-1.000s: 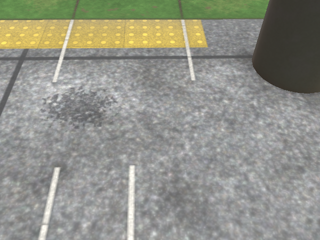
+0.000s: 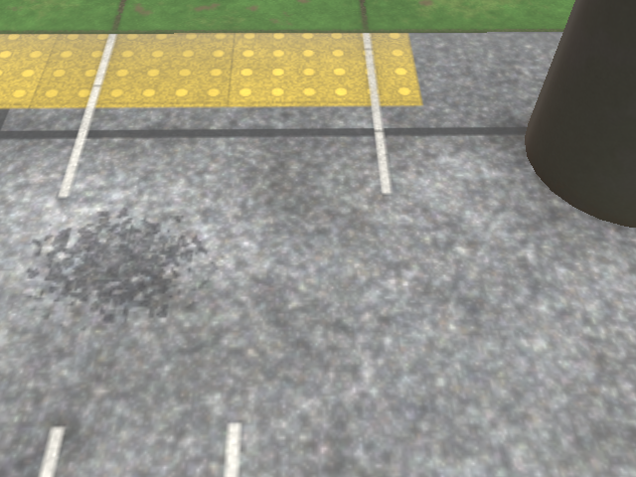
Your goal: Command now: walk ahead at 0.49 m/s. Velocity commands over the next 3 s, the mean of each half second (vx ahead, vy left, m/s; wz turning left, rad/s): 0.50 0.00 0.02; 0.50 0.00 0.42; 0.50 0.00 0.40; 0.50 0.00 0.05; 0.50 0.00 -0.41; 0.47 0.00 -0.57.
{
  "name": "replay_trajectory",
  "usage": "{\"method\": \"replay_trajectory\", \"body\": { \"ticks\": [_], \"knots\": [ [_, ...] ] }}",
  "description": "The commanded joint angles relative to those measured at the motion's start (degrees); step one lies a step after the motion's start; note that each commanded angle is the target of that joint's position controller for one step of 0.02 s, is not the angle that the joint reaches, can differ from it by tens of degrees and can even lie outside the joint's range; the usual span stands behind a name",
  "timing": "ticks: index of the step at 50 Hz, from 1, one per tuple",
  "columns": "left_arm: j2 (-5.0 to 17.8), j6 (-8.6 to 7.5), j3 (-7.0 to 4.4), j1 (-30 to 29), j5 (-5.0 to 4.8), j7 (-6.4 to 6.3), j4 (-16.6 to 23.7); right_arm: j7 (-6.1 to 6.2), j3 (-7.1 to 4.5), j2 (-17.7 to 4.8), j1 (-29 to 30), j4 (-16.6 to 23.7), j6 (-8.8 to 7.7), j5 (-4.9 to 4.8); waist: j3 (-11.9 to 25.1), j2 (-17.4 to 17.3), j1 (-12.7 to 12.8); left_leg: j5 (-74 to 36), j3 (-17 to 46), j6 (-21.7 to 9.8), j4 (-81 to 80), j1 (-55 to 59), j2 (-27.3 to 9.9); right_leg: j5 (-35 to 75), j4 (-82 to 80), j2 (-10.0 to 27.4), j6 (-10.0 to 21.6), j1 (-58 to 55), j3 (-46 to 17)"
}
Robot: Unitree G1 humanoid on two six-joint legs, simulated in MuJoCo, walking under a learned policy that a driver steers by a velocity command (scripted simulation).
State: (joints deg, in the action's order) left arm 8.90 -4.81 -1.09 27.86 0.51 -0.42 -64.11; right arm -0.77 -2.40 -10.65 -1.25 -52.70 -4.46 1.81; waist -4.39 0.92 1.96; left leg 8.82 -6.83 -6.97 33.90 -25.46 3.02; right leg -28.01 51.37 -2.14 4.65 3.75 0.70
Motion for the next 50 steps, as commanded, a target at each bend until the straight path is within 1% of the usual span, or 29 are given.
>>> {"method": "replay_trajectory", "body": {
  "ticks": [1, 2, 3, 4, 6, 8, 11, 14, 16, 19, 20, 22, 23, 24, 25, 26, 27, 28, 29, 30, 31, 33, 36, 39, 41, 45, 46, 48, 50],
  "knots": [
    [6.7, -0.59, -1.85, -2.2, 0.35, 0.6, 5.5, 0.02, -2.62, -9.1, -15.0, -3.0, 0.52, -1.26, 6.7, -3.2, -5.2, 14.4, 36.2, -10.0, -20.4, 30.3, -22.6, 8.0, 25.0, 3.4, 2.0, 33.2, -4.1],
    [5.5, -0.73, -1.81, -4.7, 0.62, 0.68, 6.1, -0.2, -1.88, -6.2, -12.6, -3.0, -0.14, -0.92, 2.7, -0.7, -3.6, 6.3, 30.4, -8.5, -22.2, 23.1, -20.2, 11.3, 21.8, 5.2, 1.9, 30.9, -3.9],
    [4.9, -0.19, -1.96, -4.5, 1.48, 0.77, 5.9, 0.03, -1.23, -4.2, -12.9, -3.5, -0.74, -0.84, 1.5, -1.0, -2.0, 0.3, 25.7, -7.1, -22.8, 18.7, -18.0, 12.2, 19.5, 6.3, 1.5, 28.1, -3.9],
    [3.6, 0.64, -1.78, -3.0, 1.9, 1.04, 5.6, 0.39, -0.67, -2.7, -13.6, -4.2, -1.16, -0.95, 1.8, -2.2, -0.5, -3.8, 22.0, -6.1, -23.7, 15.9, -16.4, 12.4, 17.6, 6.8, 0.6, 25.2, -3.6],
    [2.9, 1.62, -1.9, -3.6, 1.82, 1.41, 6.2, 0.76, -0.52, -3.4, -16.9, -5.4, -2.07, -1.09, 2.2, -2.8, 0.4, -10.5, 18.2, -5.7, -24.2, 15.5, -14.8, 13.2, 14.8, 6.9, -0.5, 24.9, -2.4],
    [3.6, 2.29, -2.15, -7.7, 1.82, 1.7, 7.8, 1.0, -0.69, -5.2, -19.3, -6.1, -2.32, -1.18, 1.0, -3.4, 0.3, -12.6, 15.2, -5.2, -25.4, 16.0, -13.7, 16.1, 11.5, 7.5, -1.4, 28.5, -1.0],
    [4.4, 2.54, -2.15, -16.4, 1.46, 2.06, 10.8, 1.09, -0.38, -5.2, -23.4, -6.7, -1.98, -1.27, -1.0, -3.9, -1.5, -17.7, 12.5, -3.8, -26.3, 18.0, -12.3, 22.4, 4.0, 7.9, -2.7, 33.5, 1.0],
    [3.7, 2.42, -1.57, -23.4, 0.91, 2.29, 13.3, 1.1, 0.07, -4.8, -26.6, -7.3, -1.9, -1.34, -1.5, -4.2, -3.4, -22.7, 10.2, -2.7, -25.9, 20.6, -11.2, 26.8, -5.5, 6.8, -3.1, 33.1, 3.0],
    [3.3, 2.28, -1.16, -27.3, 0.62, 2.31, 14.5, 1.32, 0.19, -4.9, -28.9, -7.9, -1.89, -1.25, -1.7, -4.7, -4.6, -25.3, 9.7, -2.5, -25.5, 23.2, -11.6, 28.4, -10.7, 5.7, -2.7, 32.3, 4.1],
    [4.1, 1.91, -1.07, -31.0, 0.53, 2.19, 16.1, 1.78, 0.18, -5.5, -31.2, -8.9, -1.62, -0.71, -2.2, -5.0, -5.5, -29.2, 9.8, -3.4, -23.7, 29.3, -13.6, 26.7, -15.4, 4.4, -1.3, 32.6, 4.8],
    [4.5, 1.67, -1.15, -31.4, 0.5, 2.14, 16.5, 1.98, 0.11, -5.9, -31.2, -9.0, -1.53, -0.48, -2.2, -5.0, -5.2, -31.6, 9.8, -3.6, -22.4, 31.1, -14.4, 25.0, -16.5, 4.1, -0.5, 32.1, 4.7],
    [5.5, 1.15, -1.64, -28.8, 0.62, 1.64, 16.4, 2.25, -0.11, -6.8, -29.3, -8.7, -1.53, -0.33, -0.6, -5.0, -2.8, -43.6, 9.5, -3.2, -17.1, 32.2, -15.2, 20.1, -19.0, 2.0, 1.3, 25.9, 5.2],
    [6.5, 0.8, -2.2, -23.9, 0.63, 1.16, 15.1, 2.3, -0.24, -7.3, -28.4, -8.6, -1.49, -0.24, 1.7, -5.5, -0.6, -49.6, 9.7, -2.8, -11.8, 32.2, -15.0, 18.1, -20.5, 0.4, 2.2, 20.0, 5.1],
    [7.8, 0.25, -2.95, -15.1, 0.74, 0.63, 12.3, 2.08, -0.28, -7.7, -27.0, -8.3, -1.32, -0.44, 5.9, -4.5, 3.2, -49.2, 8.9, -2.1, -2.4, 30.1, -13.4, 20.0, -24.6, -0.6, 3.3, 9.8, 5.2],
    [10.8, -0.39, -4.07, -5.1, 1.96, -0.07, 9.9, 1.78, 0.04, -6.8, -25.9, -7.1, -1.44, -1.16, 11.7, -2.7, 7.0, -36.0, 8.2, -1.3, 10.6, 19.7, -11.3, 19.8, -25.7, 6.0, 5.4, -5.6, -1.4],
    [17.4, -0.43, -5.72, 1.3, 3.63, -0.37, 9.6, 1.19, 1.37, -0.5, -31.7, -5.3, -1.31, -3.73, 21.3, 8.5, 5.5, -1.8, 3.7, 1.4, 33.1, -0.1, -2.7, 15.2, -27.7, 24.8, 12.2, -24.3, -26.6],
    [15.2, 0.55, -5.52, -2.3, 1.74, 0.38, 10.1, 1.57, -0.2, -5.3, -31.8, -6.4, -0.72, -2.8, 21.9, 4.9, 4.2, 19.3, 8.3, 0.8, 42.1, -6.7, 0.1, 11.1, -34.7, 28.0, 13.9, -20.8, -38.1],
    [11.8, 0.73, -4.5, -9.3, 0.73, 0.62, 11.2, 1.56, -0.87, -6.4, -26.6, -5.0, -0.31, -1.79, 11.7, 1.7, 1.4, 14.4, 10.1, 0.5, 42.3, -9.3, -3.7, 5.9, -37.1, 25.4, 11.6, -11.2, -29.1],
    [8.1, 0.33, -3.53, -13.9, 0.55, 0.85, 12.1, 1.21, -0.78, -5.3, -23.3, -4.0, -0.32, -1.45, 5.7, 0.1, 0.3, 10.4, 10.1, 0.5, 39.3, -8.7, -5.9, 7.3, -40.3, 23.1, 9.5, -2.7, -22.1],
    [6.3, -0.13, -2.99, -15.2, 0.66, 0.75, 11.8, 0.97, -0.92, -4.1, -22.3, -3.9, 0.19, -1.08, 2.2, 0.5, -1.2, 8.6, 9.9, 0.6, 36.6, -7.0, -7.4, 11.0, -42.1, 20.4, 6.9, 2.6, -16.1],
    [4.9, -0.52, -2.53, -14.6, 0.46, 0.31, 11.0, 0.57, -1.03, -3.3, -22.7, -3.7, 1.02, -0.26, 0.8, 1.8, -2.6, 7.6, 9.8, 1.1, 34.9, -4.8, -8.2, 14.9, -43.0, 18.3, 5.1, 6.3, -11.1],
    [5.0, -1.52, -2.47, -11.8, 0.36, -0.06, 9.8, -0.16, -1.11, -1.8, -23.0, -3.3, 2.35, 0.04, 1.1, 1.9, -3.6, 5.7, 9.0, 1.7, 34.2, -4.2, -8.4, 21.4, -43.5, 17.2, 4.3, 7.5, -5.8],
    [6.8, -2.32, -2.87, -9.1, 0.37, -0.15, 9.2, -0.76, -1.35, -1.8, -17.6, -0.7, 3.37, -0.11, 0.3, 2.1, -3.8, 0.1, 8.0, 2.4, 31.7, -10.2, -9.3, 27.7, -44.2, 16.2, 3.5, 5.6, 0.4],
    [6.6, -2.41, -2.6, -6.6, 0.45, -0.26, 8.6, -1.29, -1.23, -2.0, -10.8, 2.1, 3.44, -0.31, -1.0, 2.6, -2.8, -6.1, 6.3, 3.0, 24.0, -13.6, -9.1, 33.3, -44.0, 14.7, 2.6, 3.8, 5.4],
    [6.8, -2.41, -2.45, -5.5, 0.41, -0.46, 8.4, -1.66, -0.79, -1.6, -6.5, 3.8, 3.22, -0.39, -1.6, 2.6, -2.0, -9.3, 4.2, 3.2, 16.0, -12.4, -8.3, 37.4, -43.3, 14.0, 1.9, 2.6, 8.3],
    [8.6, -1.89, -2.68, -1.2, 0.52, -1.27, 7.1, -2.16, -0.21, -1.6, 0.7, 7.0, 3.11, -0.1, -2.1, 2.7, 0.2, -8.6, -0.3, 1.7, 5.7, -11.0, -6.6, 44.5, -41.6, 16.3, 1.8, -4.8, 11.2],
    [8.9, -1.57, -2.75, -0.5, 0.59, -1.48, 6.9, -2.24, -0.29, -2.0, 1.4, 7.5, 3.07, 0.04, -1.9, 2.8, 0.1, -6.8, -1.0, 0.9, 4.4, -10.6, -6.0, 48.0, -40.2, 16.9, 1.8, -7.0, 11.9],
    [10.1, -0.96, -3.0, -1.0, 0.79, -1.91, 6.9, -2.13, -0.75, -3.0, 0.0, 7.6, 3.12, 0.17, -0.3, 4.1, -1.3, -1.7, -2.7, -1.2, 2.8, -6.8, -3.3, 62.4, -34.8, 17.6, 1.6, -10.2, 13.8],
    [11.9, -0.08, -3.55, -2.2, 1.05, -2.16, 7.4, -1.75, -1.64, -4.7, -5.9, 6.3, 3.17, 0.31, 3.4, 5.6, -4.3, 4.7, -4.0, -3.8, 2.0, 0.1, 0.4, 74.4, -24.1, 18.2, 1.8, -11.9, 14.9]
  ]
}}
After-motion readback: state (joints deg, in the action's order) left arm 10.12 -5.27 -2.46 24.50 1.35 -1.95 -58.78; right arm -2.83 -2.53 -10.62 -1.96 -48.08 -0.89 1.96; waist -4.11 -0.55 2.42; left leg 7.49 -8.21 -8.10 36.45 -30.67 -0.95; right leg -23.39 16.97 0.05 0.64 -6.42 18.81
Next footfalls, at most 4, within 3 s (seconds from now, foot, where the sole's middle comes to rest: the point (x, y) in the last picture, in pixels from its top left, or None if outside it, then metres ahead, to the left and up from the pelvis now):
0.50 right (385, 474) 0.45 -0.10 -0.75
1.04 left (286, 359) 0.69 0.11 -0.75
1.60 right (290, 230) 1.05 0.13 -0.75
2.14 left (182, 183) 1.20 0.43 -0.75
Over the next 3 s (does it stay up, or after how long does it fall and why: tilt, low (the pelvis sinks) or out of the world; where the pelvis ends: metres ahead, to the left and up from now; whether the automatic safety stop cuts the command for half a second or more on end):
stays up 1.51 0.35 0.03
